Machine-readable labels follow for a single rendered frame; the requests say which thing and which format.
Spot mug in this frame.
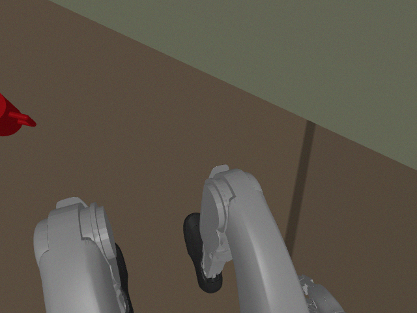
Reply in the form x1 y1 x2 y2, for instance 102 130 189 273
0 93 36 136

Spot right robot hand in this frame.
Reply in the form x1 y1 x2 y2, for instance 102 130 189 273
298 275 345 313

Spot right robot foot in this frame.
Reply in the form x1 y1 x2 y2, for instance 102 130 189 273
183 213 223 293

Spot left robot foot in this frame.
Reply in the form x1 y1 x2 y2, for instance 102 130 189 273
115 243 134 313

